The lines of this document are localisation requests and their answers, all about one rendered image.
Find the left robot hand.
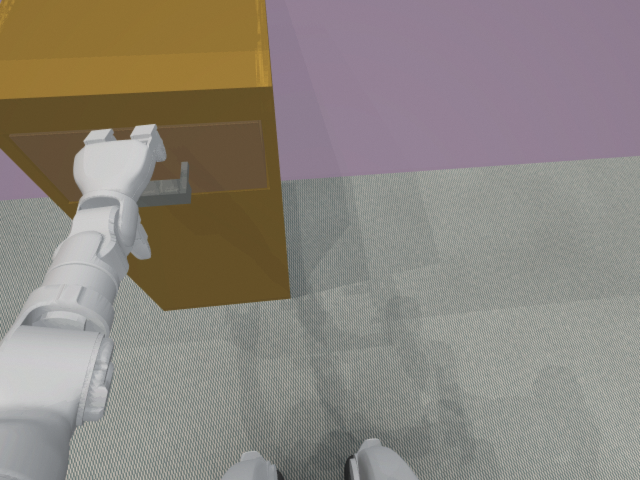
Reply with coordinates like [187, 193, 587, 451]
[73, 124, 167, 260]

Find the left robot forearm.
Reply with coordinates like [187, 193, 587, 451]
[0, 190, 139, 358]

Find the robot left shin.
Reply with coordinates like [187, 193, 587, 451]
[240, 451, 266, 463]

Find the robot left upper arm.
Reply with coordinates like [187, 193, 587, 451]
[0, 325, 115, 480]

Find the handle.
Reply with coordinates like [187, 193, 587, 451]
[136, 162, 192, 207]

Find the robot left thigh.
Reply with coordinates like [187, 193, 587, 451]
[221, 459, 278, 480]

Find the cabinet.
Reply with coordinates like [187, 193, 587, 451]
[0, 0, 291, 311]

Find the drawer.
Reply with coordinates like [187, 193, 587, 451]
[9, 120, 267, 202]

